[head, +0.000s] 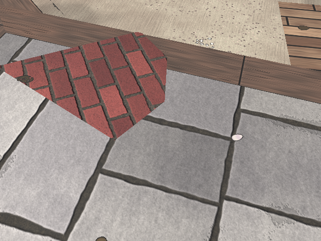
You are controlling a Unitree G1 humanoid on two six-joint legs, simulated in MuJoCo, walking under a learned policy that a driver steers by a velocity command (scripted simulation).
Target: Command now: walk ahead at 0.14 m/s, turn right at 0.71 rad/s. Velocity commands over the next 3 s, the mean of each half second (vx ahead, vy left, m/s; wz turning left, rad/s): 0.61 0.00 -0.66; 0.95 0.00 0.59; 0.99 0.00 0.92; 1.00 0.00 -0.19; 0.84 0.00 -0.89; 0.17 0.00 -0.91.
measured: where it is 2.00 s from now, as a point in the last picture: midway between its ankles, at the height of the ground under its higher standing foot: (202, 83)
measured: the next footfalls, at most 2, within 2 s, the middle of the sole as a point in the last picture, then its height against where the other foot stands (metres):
right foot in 0.36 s outside the picture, level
left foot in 0.82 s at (239, 208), level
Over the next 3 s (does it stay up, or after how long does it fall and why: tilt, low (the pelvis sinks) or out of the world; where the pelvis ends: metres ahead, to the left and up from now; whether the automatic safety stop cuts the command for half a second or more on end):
stays up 1.85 0.09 -0.14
